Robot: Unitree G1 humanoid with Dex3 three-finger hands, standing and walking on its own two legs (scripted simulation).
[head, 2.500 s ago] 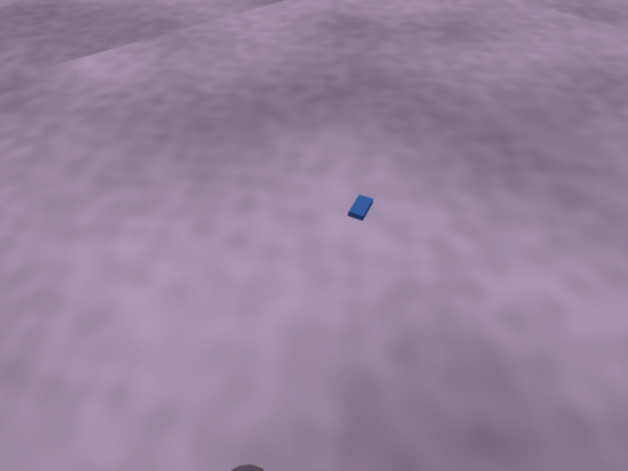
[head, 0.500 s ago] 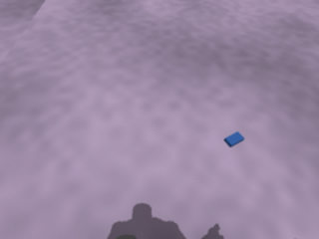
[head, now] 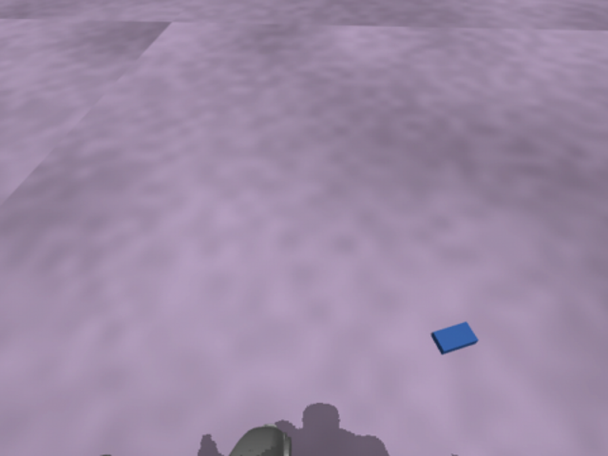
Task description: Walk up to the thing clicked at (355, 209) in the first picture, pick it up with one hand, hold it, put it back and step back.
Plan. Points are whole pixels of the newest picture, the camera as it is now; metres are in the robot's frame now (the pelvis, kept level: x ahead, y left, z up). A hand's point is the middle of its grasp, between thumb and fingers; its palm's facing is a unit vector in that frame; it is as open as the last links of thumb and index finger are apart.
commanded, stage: walk up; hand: left
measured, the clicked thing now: (454, 337) +0.64 -0.42 -0.75
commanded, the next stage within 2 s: none
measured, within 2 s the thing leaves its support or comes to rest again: neither
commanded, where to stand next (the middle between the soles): +0.35 -0.84 m, yaw +18 degrees
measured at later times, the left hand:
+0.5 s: hand (267, 428) +0.20 +0.10 -0.16, palm faces +0.06 -0.94 -0.33, open 7.4 cm
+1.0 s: hand out of the picture +0.17 -0.12 -0.17, palm faces +0.21 -0.92 -0.33, open 7.4 cm
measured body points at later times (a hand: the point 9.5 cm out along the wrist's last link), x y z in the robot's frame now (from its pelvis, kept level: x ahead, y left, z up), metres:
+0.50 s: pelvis +0.11 -0.20 -0.02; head +0.13 -0.15 +0.42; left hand +0.20 +0.15 -0.14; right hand +0.18 -0.55 -0.08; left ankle +0.12 +0.02 -0.72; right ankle +0.18 -0.40 -0.69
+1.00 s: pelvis +0.19 -0.39 -0.02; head +0.21 -0.35 +0.43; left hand +0.16 -0.07 -0.15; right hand +0.32 -0.71 -0.10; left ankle +0.24 -0.30 -0.73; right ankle +0.19 -0.46 -0.70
